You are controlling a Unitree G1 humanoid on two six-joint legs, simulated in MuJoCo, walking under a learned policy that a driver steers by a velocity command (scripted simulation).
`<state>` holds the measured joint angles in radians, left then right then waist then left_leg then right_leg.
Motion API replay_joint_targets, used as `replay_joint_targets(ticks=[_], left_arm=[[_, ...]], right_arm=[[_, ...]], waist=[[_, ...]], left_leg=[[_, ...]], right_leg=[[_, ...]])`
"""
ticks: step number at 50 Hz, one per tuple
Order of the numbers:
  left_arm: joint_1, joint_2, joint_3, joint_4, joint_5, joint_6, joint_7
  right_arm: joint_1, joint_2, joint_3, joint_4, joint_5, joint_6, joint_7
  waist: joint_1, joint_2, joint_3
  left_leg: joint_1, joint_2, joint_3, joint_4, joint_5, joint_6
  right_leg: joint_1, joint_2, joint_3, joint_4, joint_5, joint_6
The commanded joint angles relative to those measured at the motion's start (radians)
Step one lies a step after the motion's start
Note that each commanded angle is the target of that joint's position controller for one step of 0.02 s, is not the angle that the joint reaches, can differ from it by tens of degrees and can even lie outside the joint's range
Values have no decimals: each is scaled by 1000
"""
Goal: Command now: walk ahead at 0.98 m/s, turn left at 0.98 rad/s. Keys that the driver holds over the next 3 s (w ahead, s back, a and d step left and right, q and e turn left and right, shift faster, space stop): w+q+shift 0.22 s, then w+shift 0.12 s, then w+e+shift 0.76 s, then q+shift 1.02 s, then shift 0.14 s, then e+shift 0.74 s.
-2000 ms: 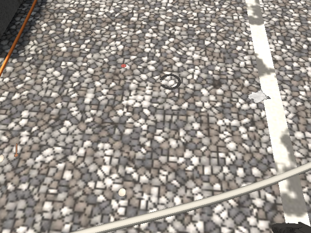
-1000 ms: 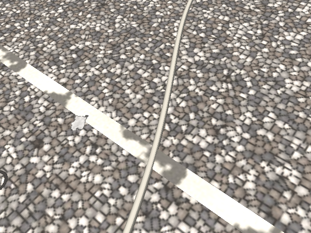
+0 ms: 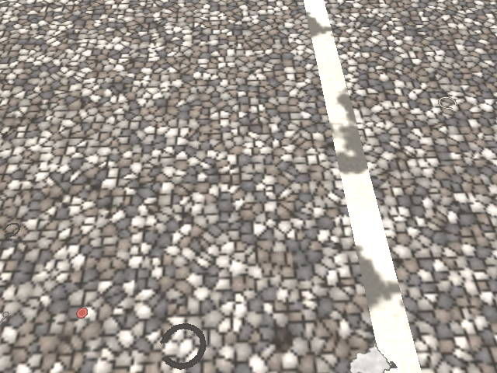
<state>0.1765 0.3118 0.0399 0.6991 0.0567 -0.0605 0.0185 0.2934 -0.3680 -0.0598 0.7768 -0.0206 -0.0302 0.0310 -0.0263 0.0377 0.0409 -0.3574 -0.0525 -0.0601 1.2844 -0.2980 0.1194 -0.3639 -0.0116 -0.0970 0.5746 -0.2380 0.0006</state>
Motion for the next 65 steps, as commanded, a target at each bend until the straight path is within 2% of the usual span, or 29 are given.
replay_joint_targets(ticks=[1,9,11,14,16,17,18,19,20,22,26,32,35,37,38,39,40,41,43,44,47,50,53,56,59,60,61,62,65], left_arm=[[161,53,19,38,-13,-32,-5],[181,80,21,113,-25,-81,-22],[234,123,27,127,-26,-75,-15],[255,215,43,126,-25,-32,6],[181,217,43,103,-17,-9,2],[201,91,20,75,-8,-14,-15],[309,78,4,-15,-60,-25,-14],[164,131,9,-14,-58,-41,-8],[157,109,2,0,-68,-42,-8],[161,64,-11,44,-42,-16,-20],[111,19,-13,59,-40,40,-59],[-138,-18,-35,-6,-55,14,-86],[-82,27,-27,11,-48,17,-94],[138,105,4,80,-40,26,-83],[383,159,31,150,-37,28,-75],[556,196,63,194,-48,31,-58],[479,233,73,211,-58,45,-43],[376,287,84,161,-38,49,-37],[275,141,64,128,-36,49,-22],[240,125,58,132,-38,40,-21],[198,127,48,117,-50,-5,-22],[202,151,64,104,-55,-26,-25],[256,174,82,109,-69,-24,-38],[282,187,91,119,-62,-18,-26],[260,174,80,134,-54,-32,-15],[301,44,50,105,-50,-37,-9],[461,29,37,105,-102,-32,-7],[389,19,7,129,-86,-23,-17],[-21,104,16,-17,-34,-24,-16]], right_arm=[[-76,-3,13,-120,-18,20,34],[-360,17,47,-240,-11,36,77],[-386,23,50,-235,-9,25,82],[-165,-30,27,-152,-14,10,55],[231,-112,-27,-7,-16,9,14],[161,-203,-58,-1,-3,21,-11],[92,-276,-66,-68,-28,25,-13],[118,-208,-67,-70,-23,26,-26],[83,-159,-55,-35,-20,11,-35],[19,-72,-26,-17,-33,-37,-41],[39,-10,-3,36,-6,-96,-22],[119,6,19,76,10,-123,-22],[124,-72,11,78,4,-118,-61],[71,-111,-3,58,-15,-80,-89],[-5,-133,-11,33,-28,-61,-95],[-88,-148,-22,21,-22,-49,-85],[-121,42,29,-39,-44,-78,-58],[-4,53,48,-129,0,-97,-47],[-91,-26,55,-131,-22,-126,-32],[-113,-20,57,-135,-40,-115,-32],[-132,8,77,-162,-64,-46,-22],[-305,35,95,-234,-35,-42,-6],[-371,44,98,-257,-7,-47,-6],[-332,-1,79,-245,-19,-59,-21],[61,-83,35,-121,-43,-99,-51],[215,-154,19,-86,-58,-105,-55],[256,-215,-16,-36,-39,-92,-31],[181,-107,-5,-66,27,-101,-18],[2,-41,5,-75,58,-101,-14]], waist=[[51,-112,-16],[17,-47,140],[21,-52,121],[-112,-137,-43],[-273,-125,-200],[-143,152,-174],[-54,199,-414],[-119,-16,-357],[-65,-67,-169],[17,-170,-42],[50,-71,70],[-16,-40,100],[41,56,19],[169,88,-96],[290,80,-177],[394,-13,-201],[246,-294,-122],[132,-307,-319],[88,41,-88],[40,86,-10],[-28,69,78],[29,-5,98],[105,-65,30],[107,-76,-28],[-76,-98,-225],[-74,109,-362],[-34,376,-565],[-62,229,-522],[-45,-57,-132]], left_leg=[[-355,152,-40,29,35,-15],[-341,133,160,-369,335,5],[-240,62,244,-487,341,45],[49,-54,240,-538,197,92],[523,-52,115,-661,129,140],[660,135,-155,-662,122,135],[903,396,-704,-848,72,327],[807,370,-690,-972,-50,285],[605,359,-556,-1008,-36,245],[288,299,-363,-1044,66,180],[126,210,-74,-1175,186,63],[248,132,233,-1240,773,-70],[442,195,279,-1057,1418,-134],[463,222,272,-772,1522,-142],[369,232,255,-464,1514,-136],[193,122,278,27,1010,-128],[-267,-51,193,408,-189,-132],[-521,-43,-16,529,-230,-144],[-520,73,-68,266,-30,-103],[-460,104,-55,181,-31,-117],[-290,169,-8,-74,-37,-172],[-159,168,53,-424,206,-193],[-65,106,78,-639,415,-172],[-13,54,77,-786,378,-138],[360,92,67,-830,475,-69],[637,367,-173,-667,911,0],[885,549,-656,-740,1103,215],[868,441,-628,-823,738,196],[437,282,-337,-908,845,131]], right_leg=[[275,-299,360,-378,-188,-102],[210,-187,-165,-503,381,-34],[303,-190,-214,-445,799,-19],[407,-245,-188,-111,1321,-32],[197,-215,-164,445,1060,-61],[-101,-35,-141,846,-133,-32],[-390,21,71,1106,-265,-15],[-453,-19,144,1083,-132,-28],[-446,-65,136,996,-83,-39],[-295,-115,189,849,-58,-46],[-282,-147,190,620,54,-39],[-240,-46,-36,184,424,-101],[-139,59,-114,108,371,-144],[91,132,-111,97,260,-170],[310,133,-51,93,209,-214],[488,69,60,-6,179,-288],[648,-40,271,130,358,-331],[823,-214,760,-98,37,-532],[507,-225,830,-368,-276,-433],[341,-180,751,-378,-189,-396],[-5,-50,550,-428,-67,-358],[-112,33,443,-447,121,-315],[25,31,444,-403,359,-251],[247,9,442,-254,636,-195],[283,35,374,257,792,-99],[71,119,283,618,75,-68],[-196,248,254,947,-351,-26],[-293,137,363,978,-322,-12],[-355,16,189,754,-218,13]])
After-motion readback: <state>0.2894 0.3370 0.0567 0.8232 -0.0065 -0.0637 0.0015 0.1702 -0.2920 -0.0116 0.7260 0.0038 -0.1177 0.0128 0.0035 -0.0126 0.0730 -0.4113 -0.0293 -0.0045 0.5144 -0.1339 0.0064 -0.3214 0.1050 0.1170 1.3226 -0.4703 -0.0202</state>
